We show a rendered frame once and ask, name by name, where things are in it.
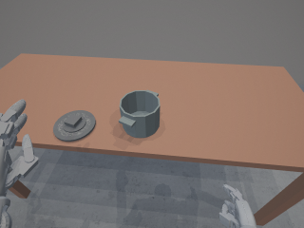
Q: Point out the robot left hand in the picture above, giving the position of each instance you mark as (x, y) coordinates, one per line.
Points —
(10, 125)

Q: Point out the knob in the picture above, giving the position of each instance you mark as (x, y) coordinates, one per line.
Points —
(73, 120)

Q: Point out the left robot forearm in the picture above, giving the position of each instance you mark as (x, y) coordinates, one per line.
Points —
(5, 218)

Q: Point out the lid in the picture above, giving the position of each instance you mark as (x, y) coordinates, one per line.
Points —
(68, 133)

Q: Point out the robot right hand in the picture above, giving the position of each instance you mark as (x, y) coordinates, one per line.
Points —
(240, 214)

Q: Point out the table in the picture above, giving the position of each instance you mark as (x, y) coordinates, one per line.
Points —
(225, 114)

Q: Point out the pot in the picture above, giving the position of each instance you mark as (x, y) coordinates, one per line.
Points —
(140, 113)

